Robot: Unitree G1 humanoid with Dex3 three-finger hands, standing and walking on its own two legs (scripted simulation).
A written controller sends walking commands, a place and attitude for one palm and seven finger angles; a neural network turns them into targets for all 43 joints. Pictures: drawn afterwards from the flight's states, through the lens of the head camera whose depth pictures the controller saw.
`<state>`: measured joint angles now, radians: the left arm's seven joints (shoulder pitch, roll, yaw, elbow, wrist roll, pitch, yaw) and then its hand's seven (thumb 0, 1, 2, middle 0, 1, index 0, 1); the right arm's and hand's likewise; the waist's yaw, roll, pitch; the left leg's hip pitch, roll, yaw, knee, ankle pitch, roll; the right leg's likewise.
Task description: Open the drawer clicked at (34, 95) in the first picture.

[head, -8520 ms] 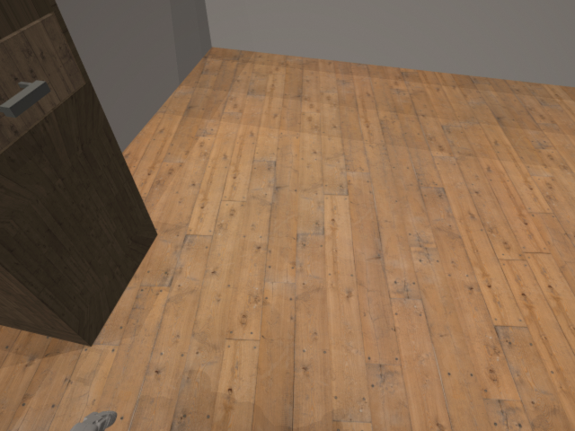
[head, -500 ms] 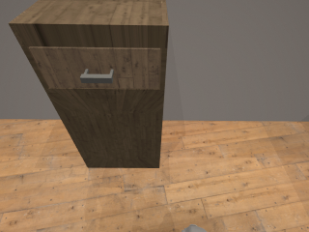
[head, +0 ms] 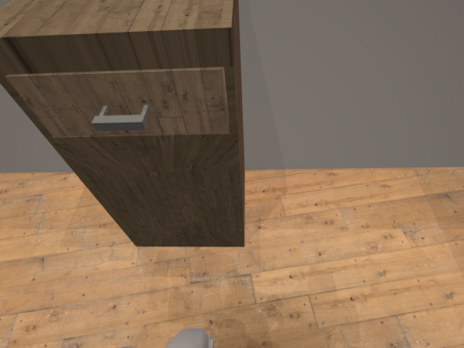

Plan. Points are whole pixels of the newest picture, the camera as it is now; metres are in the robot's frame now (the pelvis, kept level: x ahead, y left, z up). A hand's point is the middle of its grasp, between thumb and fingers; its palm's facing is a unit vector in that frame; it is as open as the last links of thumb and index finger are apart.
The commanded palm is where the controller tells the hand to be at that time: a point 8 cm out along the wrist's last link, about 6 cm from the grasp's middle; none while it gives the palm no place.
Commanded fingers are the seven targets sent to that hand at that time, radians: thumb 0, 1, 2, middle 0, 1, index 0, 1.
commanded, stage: come to a stop and stand still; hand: left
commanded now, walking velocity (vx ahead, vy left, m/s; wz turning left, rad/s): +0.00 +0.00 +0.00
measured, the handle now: (122, 116) +0.56 +0.30 +0.06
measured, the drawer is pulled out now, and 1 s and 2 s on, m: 0.00 0.00 0.00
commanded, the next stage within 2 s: look again from close up in 1.46 s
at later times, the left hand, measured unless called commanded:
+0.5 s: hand out of the picture -0.01 +0.26 -0.17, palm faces +0.00 -0.97 -0.24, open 7.4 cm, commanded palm none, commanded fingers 0.00 0.90 0.90 -0.20 -0.30 -0.20 -0.30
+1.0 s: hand out of the picture +0.01 +0.24 -0.17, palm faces -0.02 -0.98 -0.20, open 7.3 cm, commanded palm none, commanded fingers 0.00 0.90 0.90 -0.20 -0.30 -0.20 -0.30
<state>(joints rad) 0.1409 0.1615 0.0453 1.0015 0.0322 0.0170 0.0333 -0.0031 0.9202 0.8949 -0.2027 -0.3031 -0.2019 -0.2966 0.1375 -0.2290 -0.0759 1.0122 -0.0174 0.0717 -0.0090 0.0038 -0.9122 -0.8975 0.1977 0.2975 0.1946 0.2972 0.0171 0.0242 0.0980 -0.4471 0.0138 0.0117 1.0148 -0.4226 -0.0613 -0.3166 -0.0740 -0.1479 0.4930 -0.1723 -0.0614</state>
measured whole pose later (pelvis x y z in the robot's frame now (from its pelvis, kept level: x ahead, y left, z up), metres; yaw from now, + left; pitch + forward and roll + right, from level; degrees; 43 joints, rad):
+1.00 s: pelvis +0.01 +0.07 +0.00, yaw -1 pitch -1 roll +0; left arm 0.28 0.15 -0.01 1.10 0.02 -0.01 0.03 0.01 0.93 0.90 -0.20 -0.30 -0.20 -0.30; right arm 0.31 -0.14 0.02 1.11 -0.01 -0.02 -0.02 0.01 -0.91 -0.90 0.20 0.30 0.20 0.30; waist -0.01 0.02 0.03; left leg -0.13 -0.03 0.09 0.43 -0.29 0.05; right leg -0.25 -0.02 -0.01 0.47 -0.21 0.01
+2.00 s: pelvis +0.05 +0.04 +0.00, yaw -1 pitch +0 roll +0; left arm 0.28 0.15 0.00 1.11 0.01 -0.01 0.03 0.02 0.93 0.90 -0.20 -0.30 -0.20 -0.30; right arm 0.30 -0.13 0.01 1.16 -0.01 -0.02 -0.04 0.00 -0.91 -0.90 0.20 0.30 0.20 0.30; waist 0.00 0.01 0.03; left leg -0.07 0.01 0.07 0.41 -0.34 0.01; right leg -0.19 0.02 -0.04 0.46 -0.27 -0.03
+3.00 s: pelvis -0.01 +0.04 -0.01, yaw -1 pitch +1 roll +1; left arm 0.18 0.39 -0.07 -0.06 1.00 0.04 0.22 0.00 0.07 0.54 -0.28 -0.84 -0.28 -0.83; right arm 0.14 -0.22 0.02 0.63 -0.03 0.10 -0.01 0.01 -0.90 -0.90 0.21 0.30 0.20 0.30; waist 0.08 0.07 0.00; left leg -0.24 0.00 0.07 0.53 -0.31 0.01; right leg -0.36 0.00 -0.03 0.57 -0.24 -0.04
